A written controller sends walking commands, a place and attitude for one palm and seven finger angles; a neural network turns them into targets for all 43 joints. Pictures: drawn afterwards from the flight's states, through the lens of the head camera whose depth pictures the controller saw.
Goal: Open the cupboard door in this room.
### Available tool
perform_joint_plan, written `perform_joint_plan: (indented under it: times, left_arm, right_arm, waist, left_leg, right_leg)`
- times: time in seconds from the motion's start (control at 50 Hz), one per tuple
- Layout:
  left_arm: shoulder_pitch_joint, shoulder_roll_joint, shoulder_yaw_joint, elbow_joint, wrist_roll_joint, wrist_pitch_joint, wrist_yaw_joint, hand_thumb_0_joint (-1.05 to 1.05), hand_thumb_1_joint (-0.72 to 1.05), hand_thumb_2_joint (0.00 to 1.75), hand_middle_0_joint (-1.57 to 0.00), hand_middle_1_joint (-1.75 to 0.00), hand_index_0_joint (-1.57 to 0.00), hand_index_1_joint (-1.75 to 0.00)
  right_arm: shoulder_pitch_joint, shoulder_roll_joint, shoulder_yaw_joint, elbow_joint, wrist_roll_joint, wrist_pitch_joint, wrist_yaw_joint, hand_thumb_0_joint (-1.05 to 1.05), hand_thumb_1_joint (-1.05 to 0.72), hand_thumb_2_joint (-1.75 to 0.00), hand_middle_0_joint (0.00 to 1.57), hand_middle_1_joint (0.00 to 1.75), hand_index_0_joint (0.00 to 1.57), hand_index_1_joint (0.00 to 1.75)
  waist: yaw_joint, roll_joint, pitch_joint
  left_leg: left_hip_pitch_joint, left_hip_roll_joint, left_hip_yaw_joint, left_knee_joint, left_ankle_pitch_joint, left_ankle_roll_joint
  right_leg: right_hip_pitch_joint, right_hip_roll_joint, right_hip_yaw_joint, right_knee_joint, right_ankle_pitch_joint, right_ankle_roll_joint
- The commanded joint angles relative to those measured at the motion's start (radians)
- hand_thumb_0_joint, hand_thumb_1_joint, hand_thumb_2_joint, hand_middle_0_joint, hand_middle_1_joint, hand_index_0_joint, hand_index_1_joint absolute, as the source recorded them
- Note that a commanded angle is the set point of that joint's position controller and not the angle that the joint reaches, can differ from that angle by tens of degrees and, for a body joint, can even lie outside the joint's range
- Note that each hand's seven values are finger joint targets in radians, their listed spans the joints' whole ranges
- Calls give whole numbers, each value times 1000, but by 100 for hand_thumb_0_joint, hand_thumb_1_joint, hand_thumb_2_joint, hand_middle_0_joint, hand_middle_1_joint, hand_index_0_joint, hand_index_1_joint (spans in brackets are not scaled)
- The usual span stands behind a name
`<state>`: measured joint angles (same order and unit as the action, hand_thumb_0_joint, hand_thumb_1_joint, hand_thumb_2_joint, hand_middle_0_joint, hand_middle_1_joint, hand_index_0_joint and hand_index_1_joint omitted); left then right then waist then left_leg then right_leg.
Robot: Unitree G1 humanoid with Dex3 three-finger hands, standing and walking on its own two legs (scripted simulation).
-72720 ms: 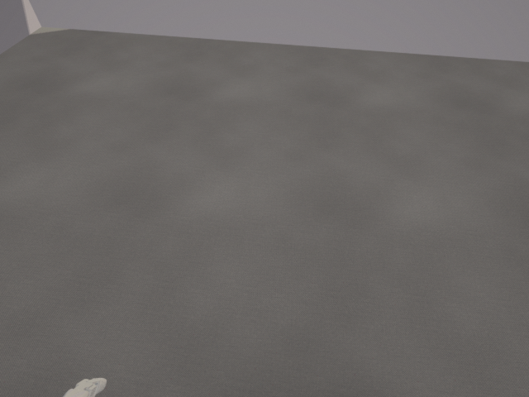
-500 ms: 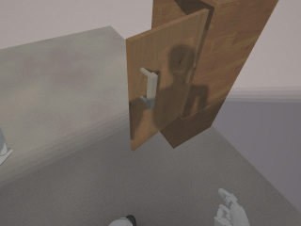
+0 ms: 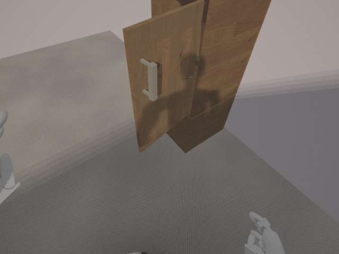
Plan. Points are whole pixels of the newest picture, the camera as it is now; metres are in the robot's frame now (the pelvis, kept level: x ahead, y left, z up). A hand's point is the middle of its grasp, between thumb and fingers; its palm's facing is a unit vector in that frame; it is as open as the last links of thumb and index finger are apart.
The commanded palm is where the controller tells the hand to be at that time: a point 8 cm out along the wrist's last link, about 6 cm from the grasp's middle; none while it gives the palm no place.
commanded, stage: stop stepping back and stand still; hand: left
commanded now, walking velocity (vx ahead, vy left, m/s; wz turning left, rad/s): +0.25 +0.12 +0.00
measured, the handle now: (148, 80) +0.63 +0.10 +0.05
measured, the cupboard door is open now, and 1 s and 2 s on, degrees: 100 100 100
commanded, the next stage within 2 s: let the arm hang, fingers relaxed in 0.50 s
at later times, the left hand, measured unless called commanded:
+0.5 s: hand out of the picture +0.16 +0.28 +0.16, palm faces +0.45 -0.77 -0.46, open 7.4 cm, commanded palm +0.10 +0.31 +0.18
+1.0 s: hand out of the picture -0.03 +0.21 -0.17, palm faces +0.07 -0.98 -0.20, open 6.9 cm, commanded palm none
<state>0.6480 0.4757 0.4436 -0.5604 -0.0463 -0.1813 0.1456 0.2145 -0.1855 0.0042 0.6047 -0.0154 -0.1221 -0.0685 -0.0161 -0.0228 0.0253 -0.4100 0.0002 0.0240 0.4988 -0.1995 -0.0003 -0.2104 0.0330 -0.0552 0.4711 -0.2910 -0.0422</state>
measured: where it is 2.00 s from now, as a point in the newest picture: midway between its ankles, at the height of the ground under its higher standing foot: outside the picture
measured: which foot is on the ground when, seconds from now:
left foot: up 0.00-0.20, down 0.22-1.00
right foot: down 0.00-1.00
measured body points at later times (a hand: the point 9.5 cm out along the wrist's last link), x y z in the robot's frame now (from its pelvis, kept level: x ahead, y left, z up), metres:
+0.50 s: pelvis -0.04 +0.01 +0.00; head -0.05 +0.01 +0.45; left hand +0.13 +0.31 +0.19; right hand +0.11 -0.22 -0.09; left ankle -0.03 +0.14 -0.74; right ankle -0.01 -0.09 -0.74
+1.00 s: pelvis -0.04 +0.02 +0.00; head -0.02 +0.03 +0.45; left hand -0.04 +0.26 -0.16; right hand -0.02 -0.21 -0.15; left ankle -0.03 +0.14 -0.74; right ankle -0.01 -0.09 -0.74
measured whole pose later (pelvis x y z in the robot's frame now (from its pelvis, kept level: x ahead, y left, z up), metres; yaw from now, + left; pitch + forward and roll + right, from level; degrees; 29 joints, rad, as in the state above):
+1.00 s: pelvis -0.04 +0.02 +0.00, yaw +3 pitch -1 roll +0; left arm 0.26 0.20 0.02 1.02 0.01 0.02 0.01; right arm 0.26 -0.18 0.00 1.04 -0.03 0.03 -0.01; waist 0.00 -0.01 0.07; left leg -0.25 0.01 0.01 0.48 -0.21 0.00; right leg -0.24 -0.02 -0.09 0.45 -0.19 -0.02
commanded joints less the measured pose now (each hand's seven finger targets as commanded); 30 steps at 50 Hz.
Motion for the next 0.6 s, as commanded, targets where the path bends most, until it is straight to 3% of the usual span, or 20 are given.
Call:
perform_joint_plan:
  times: [0.0,0.02,0.04,0.06,0.1,0.14,0.18,0.2,0.22,0.26,0.28,0.36,0.46,0.52,0.56,0.58]
  left_arm:
    - [-160,132,95,-98,6,-45,37,0,90,90,-20,-30,-20,-30]
    - [-185,109,70,-69,11,-50,32,0,90,90,-20,-30,-20,-30]
    - [-213,101,52,-62,19,-57,29,0,90,90,-20,-30,-20,-30]
    - [-255,109,44,-71,24,-61,30,0,90,90,-20,-30,-20,-30]
    - [-217,105,47,-42,36,-68,36,0,90,90,-20,-30,-20,-30]
    - [-209,103,52,-69,36,-74,41,0,90,90,-20,-30,-20,-30]
    - [-192,121,73,-113,29,-87,42,0,90,90,-20,-30,-20,-30]
    - [-178,126,87,-126,25,-92,41,0,90,90,-20,-30,-20,-30]
    - [-146,138,104,-115,20,-96,38,0,90,90,-20,-30,-20,-30]
    - [-140,130,109,-123,22,-97,33,0,90,90,-20,-30,-20,-30]
    - [-147,111,96,-103,25,-96,34,0,90,90,-20,-30,-20,-30]
    - [-156,95,80,-53,20,-91,31,0,90,90,-20,-30,-20,-30]
    - [-174,101,76,-47,16,-85,26,0,90,90,-20,-30,-20,-30]
    - [-178,100,74,-71,16,-84,25,0,90,90,-20,-30,-20,-30]
    - [-184,113,89,-89,16,-84,23,0,90,90,-20,-30,-20,-30]
    - [-239,-95,-329,686,104,91,-125,0,90,90,-20,-30,-20,-30]
  right_arm:
    - [-61,-144,-54,-90,4,-35,-20,0,-90,-90,20,30,20,30]
    - [-56,-144,-49,-83,4,-37,-21,0,-90,-90,20,30,20,30]
    - [-73,-144,-47,-85,7,-44,-24,0,-90,-90,20,30,20,30]
    - [-97,-144,-47,-88,10,-53,-31,0,-90,-90,20,30,20,30]
    - [-81,-138,-44,-82,4,-66,-38,0,-90,-90,20,30,20,30]
    - [-63,-140,-42,-83,2,-74,-37,0,-90,-90,20,30,20,30]
    - [-64,-154,-49,-101,6,-79,-37,0,-90,-90,20,30,20,30]
    - [-66,-165,-53,-114,8,-79,-33,0,-90,-90,20,30,20,30]
    - [-61,-160,-52,-110,14,-76,-29,0,-90,-90,20,30,20,30]
    - [-64,-150,-44,-105,11,-76,-26,0,-90,-90,20,30,20,30]
    - [-65,-149,-40,-105,12,-77,-25,0,-90,-90,20,30,20,30]
    - [-71,-154,-46,-105,14,-85,-22,0,-90,-90,20,30,20,30]
    - [-64,-143,-45,-97,9,-77,-14,0,-90,-90,20,30,20,30]
    - [-71,-134,-39,-100,9,-72,-12,0,-90,-90,20,30,20,30]
    - [-80,-137,-39,-103,7,-72,-15,0,-90,-90,20,30,20,30]
    - [-81,-304,-95,142,4,-65,77,0,-90,-90,20,30,20,30]
  waist:
    - [-12,-137,-47]
    - [-18,-97,-43]
    - [-14,-77,-33]
    - [-6,-53,-19]
    - [12,-58,-16]
    - [9,-25,-24]
    - [11,53,-43]
    - [14,87,-60]
    - [15,100,-82]
    - [9,163,-53]
    - [6,143,-16]
    - [5,86,-11]
    - [0,-13,-36]
    - [2,5,-54]
    - [6,72,-55]
    - [-42,111,2]
  left_leg:
    - [-11,19,-56,471,-152,-17]
    - [-26,33,-45,441,-132,-13]
    - [-7,38,-26,371,-132,-4]
    - [15,38,-8,298,-142,4]
    - [78,31,23,131,-174,29]
    - [158,16,41,-38,-152,42]
    - [188,64,-22,-124,-112,60]
    - [186,101,-72,-134,-22,69]
    - [163,117,-85,-135,-55,71]
    - [98,127,-105,-183,-156,71]
    - [48,142,-128,-202,-199,74]
    - [28,120,-93,-162,-238,64]
    - [109,49,-9,-8,-155,35]
    - [158,50,-14,-30,-77,31]
    - [165,68,-33,-92,-17,26]
    - [60,111,-91,49,188,46]
  right_leg:
    - [-203,-349,403,-342,-374,-118]
    - [-171,-312,321,-304,-303,-93]
    - [-161,-294,277,-283,-250,-82]
    - [-158,-286,256,-274,-241,-76]
    - [-130,-282,260,-252,-247,-83]
    - [-106,-240,243,-213,-231,-56]
    - [-53,-166,193,-116,-96,-12]
    - [-17,-121,156,-49,19,5]
    - [-7,-105,134,-40,0,19]
    - [-1,-70,84,7,-16,26]
    - [5,-59,72,19,-15,30]
    - [4,-68,103,-17,-22,21]
    - [-74,-146,223,-142,-103,-15]
    - [-68,-143,191,-133,-15,-8]
    - [-41,-106,138,-92,71,11]
    - [-131,-143,49,112,271,4]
